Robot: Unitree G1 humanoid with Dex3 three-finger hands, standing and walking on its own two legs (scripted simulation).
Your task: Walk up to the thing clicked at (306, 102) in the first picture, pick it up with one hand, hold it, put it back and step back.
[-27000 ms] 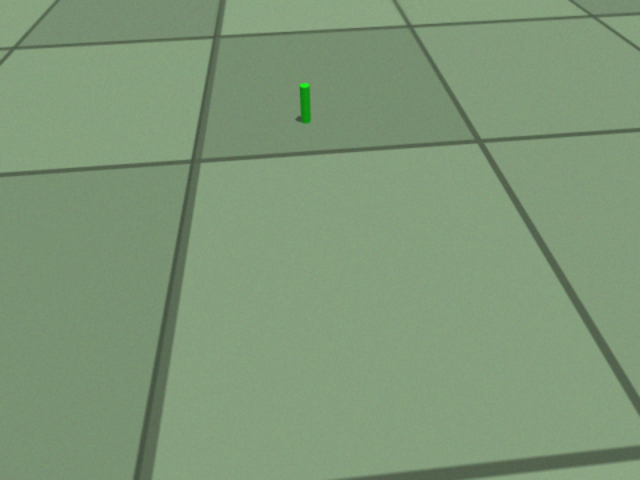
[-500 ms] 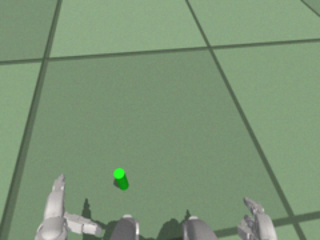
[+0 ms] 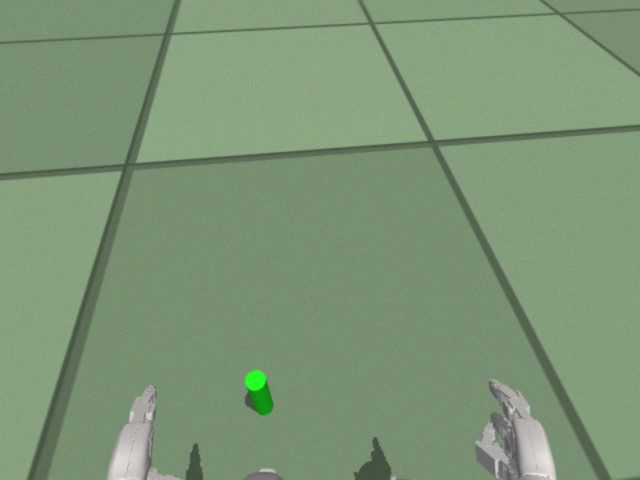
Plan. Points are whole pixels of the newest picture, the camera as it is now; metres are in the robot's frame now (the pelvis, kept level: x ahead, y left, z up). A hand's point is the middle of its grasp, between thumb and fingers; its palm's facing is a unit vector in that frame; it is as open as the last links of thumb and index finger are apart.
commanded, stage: home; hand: left
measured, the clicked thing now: (260, 394) +0.43 +0.18 -0.61
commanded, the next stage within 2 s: stand in 1.40 s
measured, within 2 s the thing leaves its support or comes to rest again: neither
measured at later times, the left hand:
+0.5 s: hand (193, 462) +0.16 +0.17 -0.05, palm faces +0.10 -0.95 -0.28, open 17.5 cm
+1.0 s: hand (188, 458) +0.17 +0.18 -0.05, palm faces +0.10 -0.96 -0.28, open 17.6 cm
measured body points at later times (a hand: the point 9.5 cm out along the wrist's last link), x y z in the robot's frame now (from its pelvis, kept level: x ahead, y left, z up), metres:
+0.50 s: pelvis -0.01 -0.01 +0.00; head +0.02 -0.01 +0.45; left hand +0.16 +0.22 -0.03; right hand +0.15 -0.25 -0.07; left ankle +0.02 +0.13 -0.68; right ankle +0.00 -0.14 -0.68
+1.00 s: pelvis +0.00 +0.00 +0.00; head +0.02 +0.00 +0.45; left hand +0.16 +0.23 -0.03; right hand +0.16 -0.24 -0.07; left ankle +0.02 +0.13 -0.68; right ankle +0.00 -0.14 -0.68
